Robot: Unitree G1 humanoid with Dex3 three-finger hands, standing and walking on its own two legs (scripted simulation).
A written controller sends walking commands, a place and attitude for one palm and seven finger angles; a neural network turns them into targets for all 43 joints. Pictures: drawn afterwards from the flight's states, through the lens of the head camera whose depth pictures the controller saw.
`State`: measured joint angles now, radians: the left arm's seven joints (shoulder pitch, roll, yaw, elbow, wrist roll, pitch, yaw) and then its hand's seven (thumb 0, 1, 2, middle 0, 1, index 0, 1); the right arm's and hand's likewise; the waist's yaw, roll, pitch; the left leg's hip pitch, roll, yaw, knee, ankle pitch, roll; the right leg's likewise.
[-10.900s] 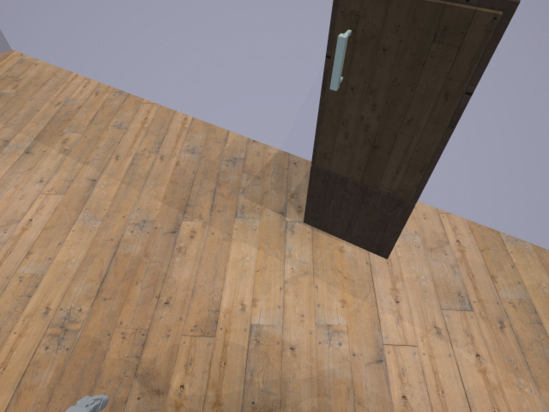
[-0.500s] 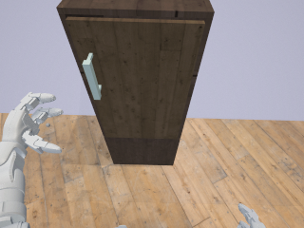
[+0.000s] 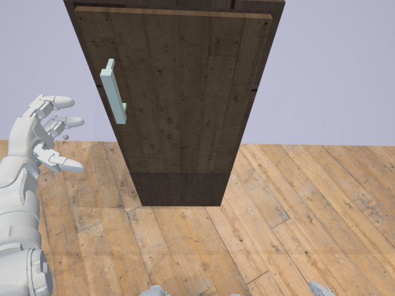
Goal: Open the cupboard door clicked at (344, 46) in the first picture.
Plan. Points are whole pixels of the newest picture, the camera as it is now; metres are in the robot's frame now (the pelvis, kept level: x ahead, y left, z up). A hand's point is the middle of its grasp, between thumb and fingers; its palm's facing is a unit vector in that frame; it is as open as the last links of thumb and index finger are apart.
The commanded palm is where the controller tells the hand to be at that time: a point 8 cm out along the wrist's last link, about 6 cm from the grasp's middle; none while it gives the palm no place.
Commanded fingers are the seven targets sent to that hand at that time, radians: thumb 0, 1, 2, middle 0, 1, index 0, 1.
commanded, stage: move the hooked fingers beside the handle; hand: left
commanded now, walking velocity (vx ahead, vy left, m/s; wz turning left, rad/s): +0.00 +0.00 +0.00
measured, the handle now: (116, 93) +0.53 +0.20 +0.08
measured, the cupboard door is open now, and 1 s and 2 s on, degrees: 0 0 0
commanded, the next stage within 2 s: slide the fingers in behind the handle in 1.44 s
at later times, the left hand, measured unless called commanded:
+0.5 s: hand (83, 114) +0.46 +0.26 +0.09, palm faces +0.02 -1.00 +0.00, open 13.9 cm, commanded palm +0.44 +0.30 +0.09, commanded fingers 0.00 -0.50 0.30 -0.30 -1.20 -0.30 -1.20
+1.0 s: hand (84, 111) +0.47 +0.26 +0.08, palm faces +0.03 -1.00 -0.01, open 13.9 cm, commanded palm +0.45 +0.30 +0.08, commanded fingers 0.00 -0.50 0.30 -0.30 -1.20 -0.30 -1.20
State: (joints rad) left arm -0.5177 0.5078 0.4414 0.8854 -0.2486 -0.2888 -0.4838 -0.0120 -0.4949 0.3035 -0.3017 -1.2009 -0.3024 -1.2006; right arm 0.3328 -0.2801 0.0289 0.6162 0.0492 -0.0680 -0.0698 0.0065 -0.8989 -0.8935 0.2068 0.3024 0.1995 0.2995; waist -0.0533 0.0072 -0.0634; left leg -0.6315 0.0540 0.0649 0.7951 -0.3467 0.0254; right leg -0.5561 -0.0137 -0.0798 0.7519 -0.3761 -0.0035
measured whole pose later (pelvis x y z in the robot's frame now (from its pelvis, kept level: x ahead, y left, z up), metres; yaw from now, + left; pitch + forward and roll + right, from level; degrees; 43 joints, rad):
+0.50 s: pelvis +0.00 +0.01 -0.01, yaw -1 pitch +15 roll -3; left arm -0.76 0.58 0.46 1.11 -0.16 -0.33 -0.41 -0.01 -0.49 0.30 -0.30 -1.20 -0.30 -1.20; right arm 0.39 -0.28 0.03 0.64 0.03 0.01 -0.05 0.00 -0.90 -0.89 0.21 0.30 0.20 0.30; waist -0.12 0.00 -0.07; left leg -0.75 0.06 0.07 0.86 -0.37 0.04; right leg -0.67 -0.01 -0.07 0.80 -0.38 0.01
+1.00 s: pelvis +0.01 +0.00 -0.01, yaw -1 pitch +17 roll -3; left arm -0.77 0.62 0.49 1.13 -0.15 -0.34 -0.42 -0.01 -0.49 0.30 -0.30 -1.20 -0.30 -1.20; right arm 0.39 -0.28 0.03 0.61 0.03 0.07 -0.05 0.00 -0.90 -0.89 0.21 0.30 0.20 0.30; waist -0.13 0.00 -0.08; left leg -0.79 0.08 0.06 0.88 -0.39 0.03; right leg -0.71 0.01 -0.07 0.81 -0.39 0.00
